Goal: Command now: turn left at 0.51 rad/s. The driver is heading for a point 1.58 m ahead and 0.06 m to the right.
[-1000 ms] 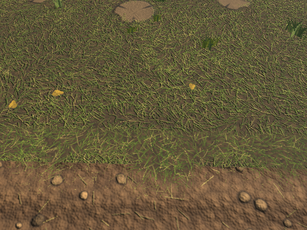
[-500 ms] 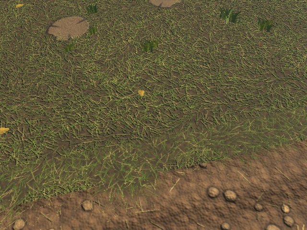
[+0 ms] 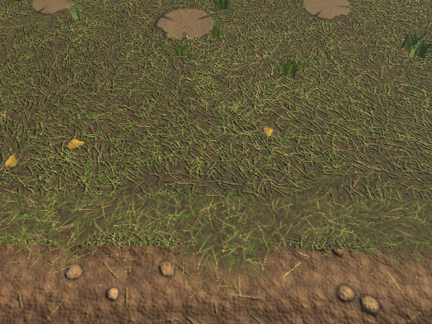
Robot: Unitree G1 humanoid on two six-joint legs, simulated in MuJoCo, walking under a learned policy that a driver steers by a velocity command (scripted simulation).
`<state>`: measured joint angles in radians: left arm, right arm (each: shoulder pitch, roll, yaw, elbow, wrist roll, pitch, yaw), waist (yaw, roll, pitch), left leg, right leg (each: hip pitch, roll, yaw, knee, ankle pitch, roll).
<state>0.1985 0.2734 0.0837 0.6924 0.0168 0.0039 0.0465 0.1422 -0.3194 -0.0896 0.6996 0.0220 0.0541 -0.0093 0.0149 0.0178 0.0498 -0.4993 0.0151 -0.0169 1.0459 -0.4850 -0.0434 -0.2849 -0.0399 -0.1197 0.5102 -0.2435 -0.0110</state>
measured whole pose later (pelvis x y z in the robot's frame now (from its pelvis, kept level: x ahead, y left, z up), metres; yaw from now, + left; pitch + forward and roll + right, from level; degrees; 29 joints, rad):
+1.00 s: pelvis +0.00 +0.05 +0.00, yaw -12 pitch +2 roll +1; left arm 0.17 0.32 0.08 0.67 -0.02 0.04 0.03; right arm 0.11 -0.29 -0.08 0.69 0.02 0.00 -0.01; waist 0.02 0.00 0.03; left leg -0.36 -0.03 -0.06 0.65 -0.35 -0.07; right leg -0.28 0.05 0.18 0.52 -0.27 -0.01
